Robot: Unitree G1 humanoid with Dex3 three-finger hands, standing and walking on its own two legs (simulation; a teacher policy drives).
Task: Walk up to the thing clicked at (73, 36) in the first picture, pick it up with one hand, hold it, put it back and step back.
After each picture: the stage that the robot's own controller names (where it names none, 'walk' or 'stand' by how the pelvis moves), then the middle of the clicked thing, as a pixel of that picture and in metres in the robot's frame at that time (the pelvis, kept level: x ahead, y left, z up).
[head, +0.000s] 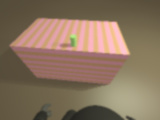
stand; (73, 40) +0.73 +0.21 +0.00
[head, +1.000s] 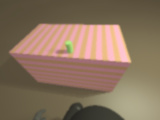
walk; (69, 47) +0.64 +0.26 +0.00
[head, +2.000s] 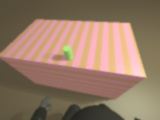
stand; (68, 53) +0.49 +0.21 +0.03
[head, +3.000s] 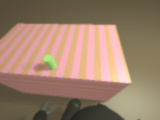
walk; (50, 62) +0.38 +0.32 +0.02
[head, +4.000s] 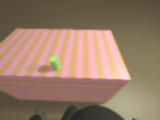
stand; (55, 63) +0.40 +0.29 +0.02
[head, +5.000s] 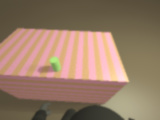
stand; (55, 64) +0.40 +0.29 +0.00
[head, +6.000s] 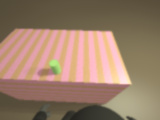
stand; (55, 67) +0.37 +0.28 -0.01
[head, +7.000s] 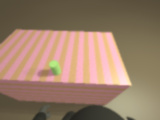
stand; (55, 68) +0.37 +0.28 -0.01
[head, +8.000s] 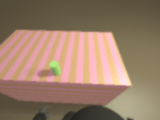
stand; (55, 68) +0.36 +0.28 -0.01
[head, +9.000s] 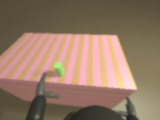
rise first; (59, 69) +0.35 +0.28 +0.00
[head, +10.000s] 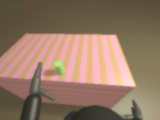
go down; (59, 68) +0.38 +0.28 +0.00
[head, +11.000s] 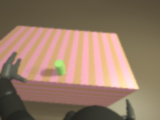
go down; (60, 68) +0.36 +0.24 +0.01
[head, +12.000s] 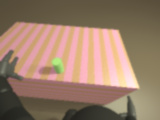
approach; (58, 66) +0.36 +0.25 +0.02
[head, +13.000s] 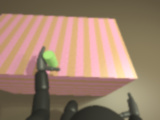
close; (51, 59) +0.38 +0.27 +0.05
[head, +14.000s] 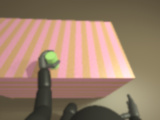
lift; (52, 61) +0.38 +0.26 +0.05
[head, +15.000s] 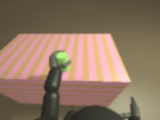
lift; (63, 62) +0.33 +0.18 +0.14
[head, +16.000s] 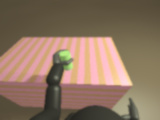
hold; (66, 60) +0.35 +0.18 +0.15
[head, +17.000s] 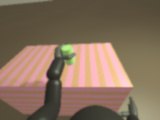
hold; (68, 55) +0.35 +0.15 +0.22
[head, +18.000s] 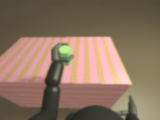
hold; (66, 56) +0.35 +0.17 +0.19
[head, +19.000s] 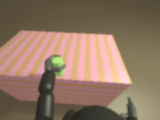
crouch; (58, 66) +0.32 +0.23 +0.09
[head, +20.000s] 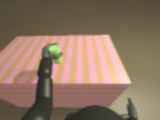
lower; (56, 55) +0.40 +0.24 +0.15
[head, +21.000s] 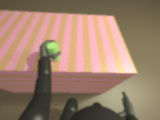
lower; (54, 52) +0.43 +0.25 +0.07
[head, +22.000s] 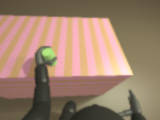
lower; (50, 57) +0.40 +0.26 +0.06
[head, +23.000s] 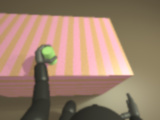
lower; (50, 56) +0.41 +0.27 +0.06
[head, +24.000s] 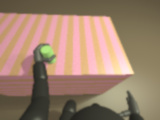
lower; (49, 55) +0.41 +0.27 +0.06
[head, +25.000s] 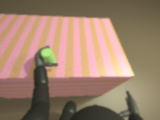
open; (49, 57) +0.40 +0.27 +0.06
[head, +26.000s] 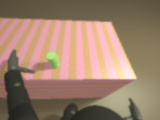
sink last; (53, 60) +0.39 +0.26 +0.05
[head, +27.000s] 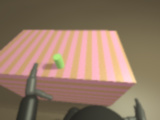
stand; (59, 61) +0.41 +0.29 +0.03
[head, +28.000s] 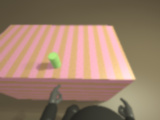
stand; (55, 60) +0.40 +0.27 +0.04
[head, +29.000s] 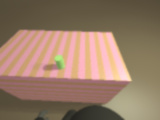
stand; (59, 62) +0.43 +0.27 +0.00
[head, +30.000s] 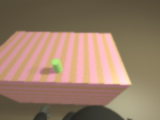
stand; (57, 66) +0.39 +0.27 -0.01
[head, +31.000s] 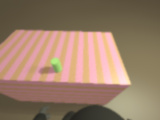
stand; (56, 65) +0.39 +0.28 -0.01
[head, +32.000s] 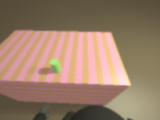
stand; (55, 66) +0.39 +0.28 -0.01
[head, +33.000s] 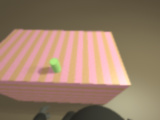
stand; (55, 65) +0.39 +0.28 -0.01
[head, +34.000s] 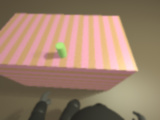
walk; (61, 50) +0.48 +0.25 +0.01
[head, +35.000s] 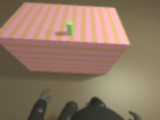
walk; (70, 28) +0.75 +0.23 +0.02
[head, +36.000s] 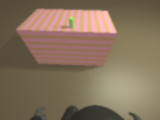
stand; (71, 22) +1.05 +0.31 +0.01
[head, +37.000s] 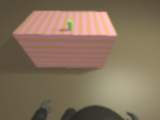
stand; (70, 25) +1.00 +0.29 +0.00
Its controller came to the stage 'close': yes
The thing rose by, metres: 0.23
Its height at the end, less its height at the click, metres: +0.00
